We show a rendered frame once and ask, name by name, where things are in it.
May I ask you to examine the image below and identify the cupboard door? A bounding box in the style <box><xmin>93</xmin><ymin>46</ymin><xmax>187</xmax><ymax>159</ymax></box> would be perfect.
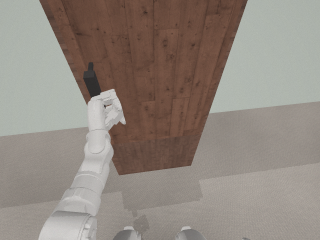
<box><xmin>47</xmin><ymin>0</ymin><xmax>244</xmax><ymax>145</ymax></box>

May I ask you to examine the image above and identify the handle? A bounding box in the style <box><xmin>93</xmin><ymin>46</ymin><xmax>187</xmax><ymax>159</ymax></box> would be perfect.
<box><xmin>83</xmin><ymin>62</ymin><xmax>106</xmax><ymax>108</ymax></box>

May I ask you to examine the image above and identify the left robot upper arm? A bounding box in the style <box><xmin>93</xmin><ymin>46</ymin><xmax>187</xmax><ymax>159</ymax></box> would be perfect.
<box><xmin>40</xmin><ymin>210</ymin><xmax>97</xmax><ymax>240</ymax></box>

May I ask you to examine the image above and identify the robot left forearm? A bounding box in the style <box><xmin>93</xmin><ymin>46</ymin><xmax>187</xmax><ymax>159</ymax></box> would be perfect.
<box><xmin>38</xmin><ymin>129</ymin><xmax>114</xmax><ymax>240</ymax></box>

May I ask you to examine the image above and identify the left robot hand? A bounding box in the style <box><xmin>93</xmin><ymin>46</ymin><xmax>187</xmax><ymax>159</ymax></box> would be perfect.
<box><xmin>87</xmin><ymin>89</ymin><xmax>126</xmax><ymax>132</ymax></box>

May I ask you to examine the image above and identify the robot right shin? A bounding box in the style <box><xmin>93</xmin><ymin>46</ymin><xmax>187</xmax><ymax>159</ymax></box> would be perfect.
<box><xmin>181</xmin><ymin>226</ymin><xmax>191</xmax><ymax>231</ymax></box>

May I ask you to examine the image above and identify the robot left shin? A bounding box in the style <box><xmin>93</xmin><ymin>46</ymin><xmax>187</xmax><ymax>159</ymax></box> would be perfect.
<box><xmin>123</xmin><ymin>226</ymin><xmax>134</xmax><ymax>230</ymax></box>

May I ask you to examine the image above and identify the robot shin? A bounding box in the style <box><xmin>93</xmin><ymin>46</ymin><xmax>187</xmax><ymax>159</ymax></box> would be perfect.
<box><xmin>181</xmin><ymin>226</ymin><xmax>191</xmax><ymax>231</ymax></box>
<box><xmin>123</xmin><ymin>226</ymin><xmax>134</xmax><ymax>230</ymax></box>

